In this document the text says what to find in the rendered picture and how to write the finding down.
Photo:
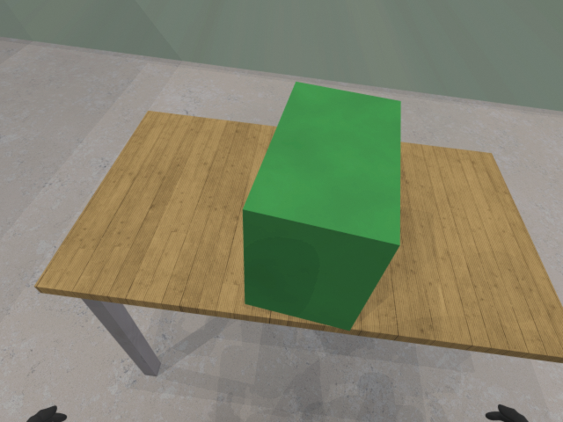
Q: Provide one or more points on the table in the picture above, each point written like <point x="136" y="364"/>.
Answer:
<point x="164" y="230"/>

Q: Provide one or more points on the carton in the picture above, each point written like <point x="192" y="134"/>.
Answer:
<point x="322" y="220"/>

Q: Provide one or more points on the robot right hand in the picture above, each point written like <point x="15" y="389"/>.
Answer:
<point x="506" y="414"/>

